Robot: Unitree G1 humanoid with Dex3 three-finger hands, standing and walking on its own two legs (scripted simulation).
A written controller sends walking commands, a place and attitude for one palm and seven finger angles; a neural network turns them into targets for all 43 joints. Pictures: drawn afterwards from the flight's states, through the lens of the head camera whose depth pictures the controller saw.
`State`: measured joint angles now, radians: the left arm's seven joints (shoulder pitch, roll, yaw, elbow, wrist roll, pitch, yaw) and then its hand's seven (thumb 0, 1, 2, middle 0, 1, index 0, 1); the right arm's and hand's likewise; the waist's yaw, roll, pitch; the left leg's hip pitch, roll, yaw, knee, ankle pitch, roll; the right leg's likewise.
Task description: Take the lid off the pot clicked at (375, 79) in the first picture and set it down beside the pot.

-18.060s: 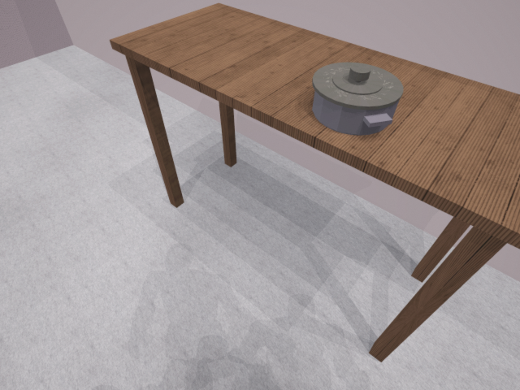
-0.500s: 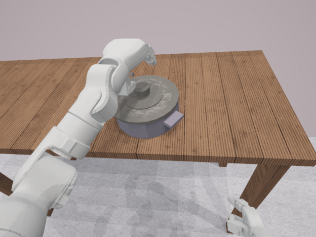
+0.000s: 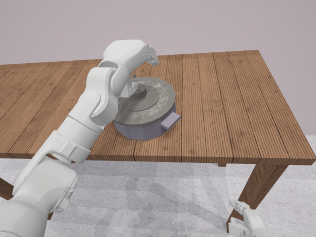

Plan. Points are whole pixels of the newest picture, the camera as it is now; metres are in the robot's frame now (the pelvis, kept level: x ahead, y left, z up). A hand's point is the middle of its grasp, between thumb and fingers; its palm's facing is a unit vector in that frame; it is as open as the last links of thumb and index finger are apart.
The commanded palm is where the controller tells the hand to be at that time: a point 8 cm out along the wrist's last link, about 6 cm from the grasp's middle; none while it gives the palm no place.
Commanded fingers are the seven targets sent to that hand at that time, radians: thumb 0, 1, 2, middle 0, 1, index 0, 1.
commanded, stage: move the open hand above the knob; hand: left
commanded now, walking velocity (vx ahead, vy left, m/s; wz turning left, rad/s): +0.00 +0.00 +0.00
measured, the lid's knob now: (138, 91) +0.45 +0.07 +0.16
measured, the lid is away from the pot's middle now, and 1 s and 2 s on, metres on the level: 0.00 0.00 0.01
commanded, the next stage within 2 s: lower the open fingers around the knob in 0.18 s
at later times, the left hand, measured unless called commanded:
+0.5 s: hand (126, 85) +0.40 +0.08 +0.21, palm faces -0.05 -0.03 -1.00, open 10.0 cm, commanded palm +0.38 +0.09 +0.27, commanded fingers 0.00 -0.38 1.68 -0.87 -0.08 -0.87 -0.08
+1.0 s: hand (127, 94) +0.42 +0.09 +0.18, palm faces -0.14 -0.07 -0.99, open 10.0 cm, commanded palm +0.39 +0.10 +0.24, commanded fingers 0.00 -0.38 1.68 -0.87 -0.08 -0.87 -0.08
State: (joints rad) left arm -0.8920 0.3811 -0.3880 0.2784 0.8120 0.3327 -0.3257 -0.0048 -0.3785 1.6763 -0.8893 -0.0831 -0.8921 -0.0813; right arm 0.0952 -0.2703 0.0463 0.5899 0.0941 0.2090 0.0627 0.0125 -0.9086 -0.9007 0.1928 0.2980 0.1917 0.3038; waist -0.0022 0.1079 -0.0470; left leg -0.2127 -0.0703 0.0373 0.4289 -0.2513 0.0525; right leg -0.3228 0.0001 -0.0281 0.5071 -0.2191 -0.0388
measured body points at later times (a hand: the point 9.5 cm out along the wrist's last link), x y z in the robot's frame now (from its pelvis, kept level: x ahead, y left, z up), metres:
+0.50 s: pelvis +0.00 +0.00 +0.00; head +0.00 -0.06 +0.45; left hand +0.40 +0.08 +0.27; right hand +0.20 -0.22 -0.10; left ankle -0.02 +0.09 -0.74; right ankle +0.03 -0.09 -0.74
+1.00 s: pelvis +0.00 +0.00 +0.00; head +0.01 -0.04 +0.45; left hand +0.42 +0.09 +0.23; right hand +0.18 -0.22 -0.12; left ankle -0.02 +0.09 -0.74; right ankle +0.03 -0.09 -0.74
